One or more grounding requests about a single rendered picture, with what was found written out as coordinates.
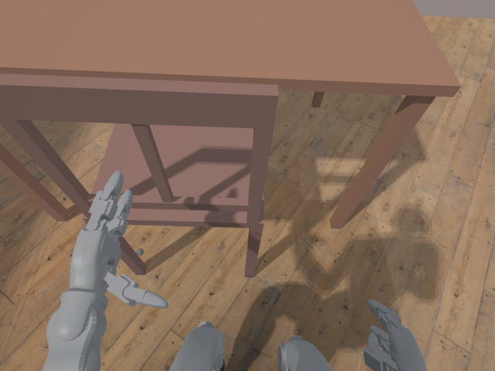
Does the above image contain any table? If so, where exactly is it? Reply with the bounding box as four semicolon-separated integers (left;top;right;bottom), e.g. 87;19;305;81
0;0;461;229

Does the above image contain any robot left thigh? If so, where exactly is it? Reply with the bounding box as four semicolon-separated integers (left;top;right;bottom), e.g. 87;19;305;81
169;327;224;371

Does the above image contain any right robot shin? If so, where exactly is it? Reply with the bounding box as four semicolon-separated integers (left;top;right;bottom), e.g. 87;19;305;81
288;335;303;342

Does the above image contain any chair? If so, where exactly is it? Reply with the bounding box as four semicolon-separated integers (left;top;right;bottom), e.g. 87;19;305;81
0;73;278;277

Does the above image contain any left robot forearm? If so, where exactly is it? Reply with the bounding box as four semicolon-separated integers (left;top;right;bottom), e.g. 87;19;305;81
42;288;108;371

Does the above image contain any robot right hand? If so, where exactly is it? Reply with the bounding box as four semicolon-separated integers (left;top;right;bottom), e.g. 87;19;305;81
364;299;427;371

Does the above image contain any robot left hand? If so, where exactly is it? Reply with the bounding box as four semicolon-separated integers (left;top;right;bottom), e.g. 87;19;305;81
69;170;169;308

